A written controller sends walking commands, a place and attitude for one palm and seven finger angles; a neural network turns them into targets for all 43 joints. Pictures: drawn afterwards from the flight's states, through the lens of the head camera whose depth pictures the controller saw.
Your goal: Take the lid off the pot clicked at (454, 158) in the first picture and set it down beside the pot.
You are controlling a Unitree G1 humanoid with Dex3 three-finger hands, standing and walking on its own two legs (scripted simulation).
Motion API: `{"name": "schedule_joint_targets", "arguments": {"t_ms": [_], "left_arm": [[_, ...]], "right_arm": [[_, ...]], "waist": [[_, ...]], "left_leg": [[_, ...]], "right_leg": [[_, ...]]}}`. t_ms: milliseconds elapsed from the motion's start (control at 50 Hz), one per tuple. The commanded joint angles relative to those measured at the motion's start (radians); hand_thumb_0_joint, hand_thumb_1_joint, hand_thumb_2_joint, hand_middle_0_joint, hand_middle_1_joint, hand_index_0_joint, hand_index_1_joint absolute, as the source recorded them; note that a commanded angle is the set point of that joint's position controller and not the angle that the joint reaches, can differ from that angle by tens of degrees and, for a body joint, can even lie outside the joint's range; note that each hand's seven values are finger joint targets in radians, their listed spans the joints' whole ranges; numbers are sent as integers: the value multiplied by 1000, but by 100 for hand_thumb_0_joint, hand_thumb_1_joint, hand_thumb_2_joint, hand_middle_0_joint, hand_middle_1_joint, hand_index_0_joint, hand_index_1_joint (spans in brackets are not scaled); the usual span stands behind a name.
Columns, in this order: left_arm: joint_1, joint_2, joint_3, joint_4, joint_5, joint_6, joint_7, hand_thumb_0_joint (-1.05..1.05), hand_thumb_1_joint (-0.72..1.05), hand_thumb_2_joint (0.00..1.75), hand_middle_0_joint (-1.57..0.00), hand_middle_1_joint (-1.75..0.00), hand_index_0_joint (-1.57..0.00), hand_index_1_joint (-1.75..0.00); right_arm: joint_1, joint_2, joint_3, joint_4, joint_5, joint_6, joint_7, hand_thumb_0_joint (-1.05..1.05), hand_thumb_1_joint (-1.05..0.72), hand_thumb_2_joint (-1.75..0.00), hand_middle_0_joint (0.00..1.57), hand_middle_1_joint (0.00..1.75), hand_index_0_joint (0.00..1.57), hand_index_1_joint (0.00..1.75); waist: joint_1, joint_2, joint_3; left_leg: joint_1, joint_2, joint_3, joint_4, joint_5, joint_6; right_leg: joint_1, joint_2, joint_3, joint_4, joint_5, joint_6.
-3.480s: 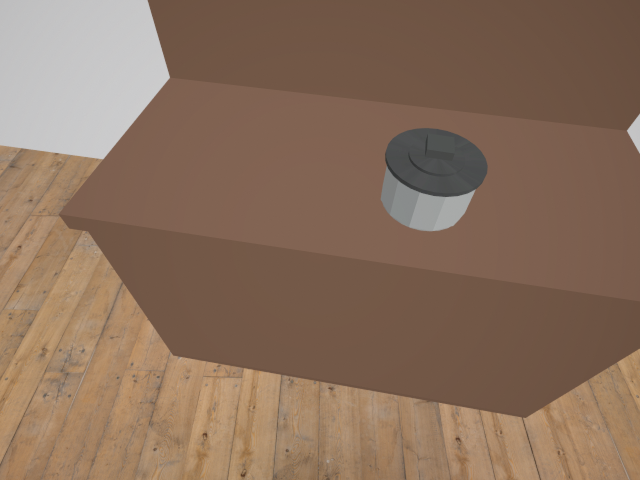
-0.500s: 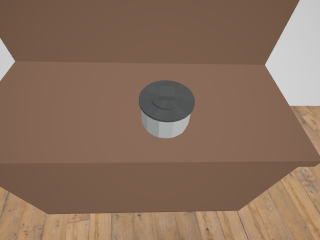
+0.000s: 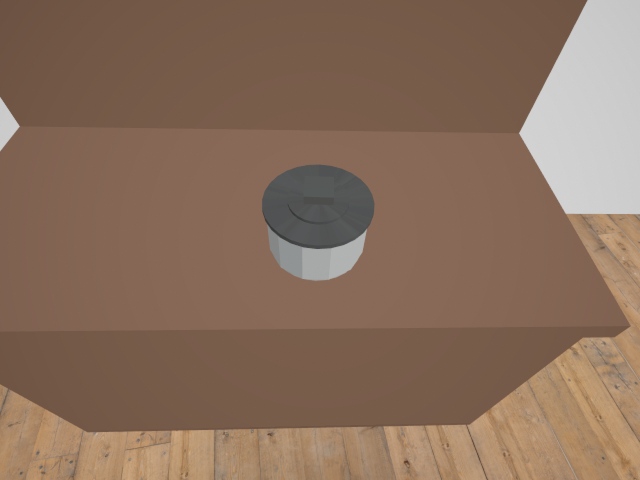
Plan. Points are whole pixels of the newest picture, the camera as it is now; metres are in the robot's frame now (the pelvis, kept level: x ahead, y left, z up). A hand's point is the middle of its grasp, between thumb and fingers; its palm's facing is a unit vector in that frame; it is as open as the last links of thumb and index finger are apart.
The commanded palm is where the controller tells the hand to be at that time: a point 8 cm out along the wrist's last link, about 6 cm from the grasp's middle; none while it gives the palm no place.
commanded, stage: shuffle to correct the standing spot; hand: left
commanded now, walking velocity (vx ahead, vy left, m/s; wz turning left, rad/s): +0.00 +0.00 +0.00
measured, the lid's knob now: (318, 190) +0.49 +0.04 +0.07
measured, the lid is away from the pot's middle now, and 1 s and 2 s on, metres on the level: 0.00 0.00 0.00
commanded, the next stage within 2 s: come to a stop and stand still in 1.02 s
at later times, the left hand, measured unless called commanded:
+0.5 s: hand out of the picture -0.03 +0.12 -0.18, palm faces +0.07 -0.99 -0.15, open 7.4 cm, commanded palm none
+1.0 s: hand out of the picture +0.02 +0.10 -0.19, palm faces +0.08 -0.98 -0.16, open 7.4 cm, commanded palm none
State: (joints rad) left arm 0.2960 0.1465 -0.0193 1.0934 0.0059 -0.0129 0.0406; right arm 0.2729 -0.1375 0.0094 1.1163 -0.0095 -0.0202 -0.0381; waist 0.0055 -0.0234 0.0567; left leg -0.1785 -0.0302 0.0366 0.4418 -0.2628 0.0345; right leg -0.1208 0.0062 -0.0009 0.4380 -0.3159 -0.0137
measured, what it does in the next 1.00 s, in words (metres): lifts its right foot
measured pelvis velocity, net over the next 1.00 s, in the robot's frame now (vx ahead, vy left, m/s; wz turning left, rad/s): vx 0.01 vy -0.08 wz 0.06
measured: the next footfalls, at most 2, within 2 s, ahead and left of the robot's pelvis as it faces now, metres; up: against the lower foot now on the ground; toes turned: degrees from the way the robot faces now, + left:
right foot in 1.14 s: +0.05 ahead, -0.28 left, +0.00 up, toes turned +3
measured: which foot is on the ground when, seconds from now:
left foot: down 0.00-1.00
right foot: down 0.00-0.86, up 0.88-1.00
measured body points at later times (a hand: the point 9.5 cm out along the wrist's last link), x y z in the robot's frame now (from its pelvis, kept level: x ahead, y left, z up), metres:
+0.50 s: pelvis +0.00 -0.03 +0.00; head +0.04 -0.02 +0.44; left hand -0.04 +0.17 -0.17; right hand +0.00 -0.25 -0.16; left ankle -0.02 +0.10 -0.74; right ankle -0.05 -0.11 -0.74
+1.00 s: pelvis +0.01 -0.08 -0.01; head +0.06 -0.04 +0.44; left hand +0.02 +0.15 -0.18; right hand +0.03 -0.30 -0.15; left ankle -0.02 +0.05 -0.74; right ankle -0.06 -0.19 -0.66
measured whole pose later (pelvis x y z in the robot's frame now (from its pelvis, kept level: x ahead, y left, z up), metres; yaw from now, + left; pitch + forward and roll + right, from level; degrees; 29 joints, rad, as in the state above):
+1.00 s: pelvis +0.01 -0.08 -0.01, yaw +3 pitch +2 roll -2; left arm 0.27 0.19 0.04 0.95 0.02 0.06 0.02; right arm 0.26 -0.11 -0.03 1.04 -0.04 0.00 -0.05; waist -0.01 -0.04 0.09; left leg -0.28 0.09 0.06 0.60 -0.34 -0.02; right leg -0.42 0.05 -0.02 1.09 -0.56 -0.03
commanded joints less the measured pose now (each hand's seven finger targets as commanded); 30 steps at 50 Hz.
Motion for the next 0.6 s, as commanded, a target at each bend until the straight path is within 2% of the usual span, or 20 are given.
{"name": "schedule_joint_targets", "arguments": {"t_ms": [0, 60, 100, 260, 300, 360, 400, 520, 580], "left_arm": [[102, 92, 12, -17, 3, -12, 7, 0, 90, 90, -20, -30, -20, -30], [107, 85, 10, -16, 5, -12, 7, 0, 90, 90, -20, -30, -20, -30], [109, 82, 9, -13, 3, -12, 5, 0, 90, 90, -20, -30, -20, -30], [136, 63, 10, -3, 5, 0, 8, 0, 90, 90, -20, -30, -20, -30], [145, 63, 12, -6, 4, 2, 7, 0, 90, 90, -20, -30, -20, -30], [151, 55, 16, -12, 8, 9, 7, 0, 90, 90, -20, -30, -20, -30], [154, 61, 21, -22, 9, 14, 5, 0, 90, 90, -20, -30, -20, -30], [169, 65, 39, -61, 14, 28, 0, 0, 90, 90, -20, -30, -20, -30], [177, 77, 50, -74, 17, 30, 0, 0, 90, 90, -20, -30, -20, -30]], "right_arm": [[72, -80, -16, -19, 6, -15, -2, 0, -90, -90, 20, 30, 20, 30], [71, -79, -15, -16, 6, -14, -1, 0, -90, -90, 20, 30, 20, 30], [73, -72, -15, -11, 7, -15, 0, 0, -90, -90, 20, 30, 20, 30], [63, -72, -26, -4, 4, -5, -3, 0, -90, -90, 20, 30, 20, 30], [65, -72, -31, -4, 3, -2, -5, 0, -90, -90, 20, 30, 20, 30], [80, -73, -38, -2, 0, 6, -10, 0, -90, -90, 20, 30, 20, 30], [83, -77, -45, -3, 0, 11, -14, 0, -90, -90, 20, 30, 20, 30], [82, -94, -57, -27, -4, 19, -25, 0, -90, -90, 20, 30, 20, 30], [81, -84, -57, -41, -3, 21, -30, 0, -90, -90, 20, 30, 20, 30]], "waist": [[6, 0, 9], [4, 26, 16], [2, -19, 7], [-1, 40, 22], [2, 28, 16], [-7, 42, 20], [-8, 15, 27], [-6, 55, 6], [-5, 5, -23]], "left_leg": [[54, 129, -108, -51, 282, 16], [50, 126, -105, -58, 252, 11], [44, 132, -115, -59, 249, 18], [0, 145, -158, -47, 249, 31], [-2, 151, -166, -36, 264, 35], [-9, 156, -164, -21, 249, 35], [-21, 165, -163, -6, 246, 38], [-62, 177, -155, 45, 233, 43], [-96, 152, -100, 107, 229, 22]], "right_leg": [[-65, -113, 79, -76, 273, -35], [-74, -115, 89, -81, 251, -36], [-57, -103, 64, -81, 232, -27], [-56, -95, 7, -57, 170, -16], [-52, -91, -2, -54, 184, -16], [-70, -85, -2, -45, 176, -19], [-76, -76, -5, -37, 187, -17], [-86, -66, 11, -4, 206, -6], [-36, -87, 45, -11, 310, -9]]}}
